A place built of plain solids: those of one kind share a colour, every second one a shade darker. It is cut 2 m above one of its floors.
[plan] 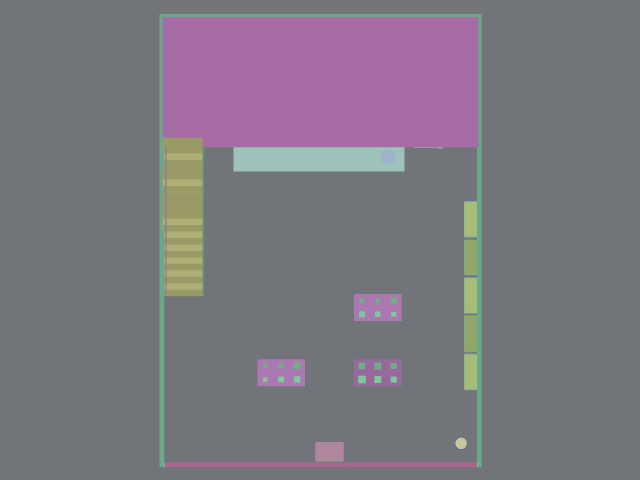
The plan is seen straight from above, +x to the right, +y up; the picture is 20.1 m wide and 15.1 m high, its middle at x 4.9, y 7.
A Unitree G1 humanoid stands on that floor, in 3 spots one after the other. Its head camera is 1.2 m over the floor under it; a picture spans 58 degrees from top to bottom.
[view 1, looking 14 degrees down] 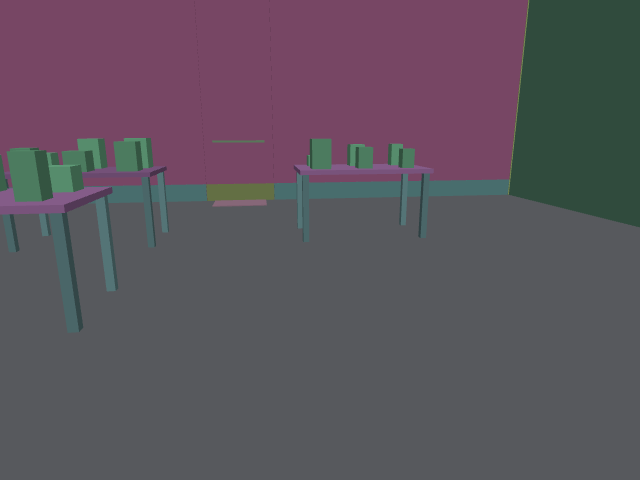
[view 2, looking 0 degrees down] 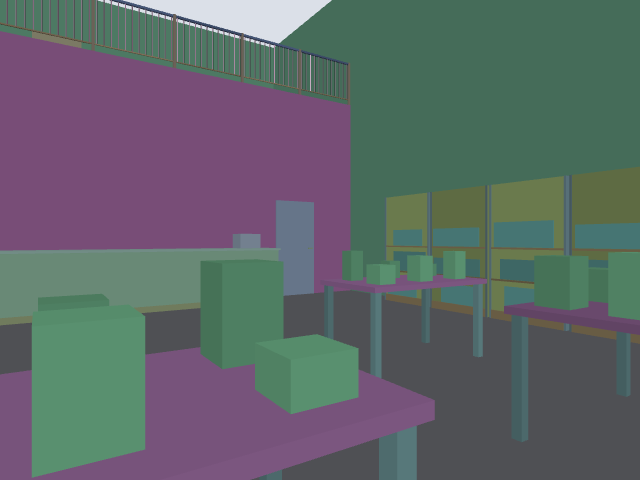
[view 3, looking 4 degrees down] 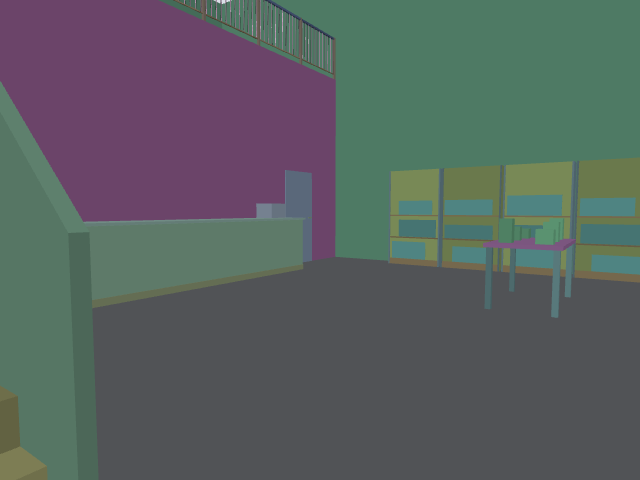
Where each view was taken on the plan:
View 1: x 4.87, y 7.91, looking -98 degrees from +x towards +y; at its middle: ground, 4.96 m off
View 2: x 3.60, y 1.65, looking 57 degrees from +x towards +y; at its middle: upper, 9.86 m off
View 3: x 0.60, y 3.93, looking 35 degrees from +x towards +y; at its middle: upper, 10.47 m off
